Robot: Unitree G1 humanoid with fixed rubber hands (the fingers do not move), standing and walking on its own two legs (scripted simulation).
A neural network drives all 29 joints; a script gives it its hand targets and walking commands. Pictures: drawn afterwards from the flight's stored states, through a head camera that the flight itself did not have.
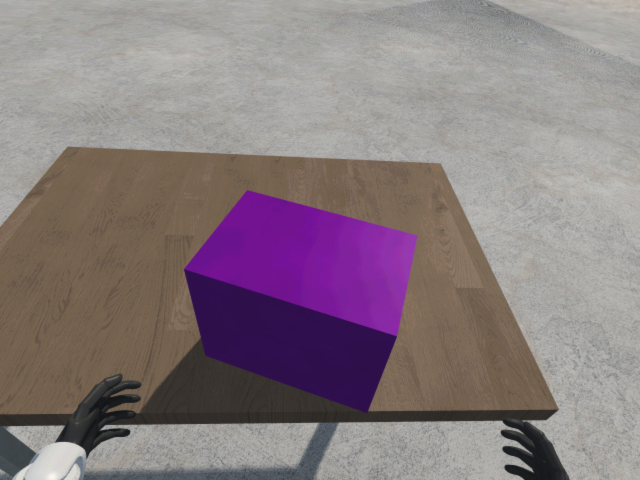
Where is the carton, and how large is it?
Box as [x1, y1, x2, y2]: [184, 190, 417, 412]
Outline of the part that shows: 247,190 184,268 205,354 210,357 366,412 397,334 417,235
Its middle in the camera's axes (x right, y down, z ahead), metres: -0.02 +0.10 +0.62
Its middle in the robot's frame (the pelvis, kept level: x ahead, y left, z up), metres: +0.41 +0.03 -0.02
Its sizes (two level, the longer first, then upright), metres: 0.283 0.187 0.221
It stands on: a table, 0.64 m high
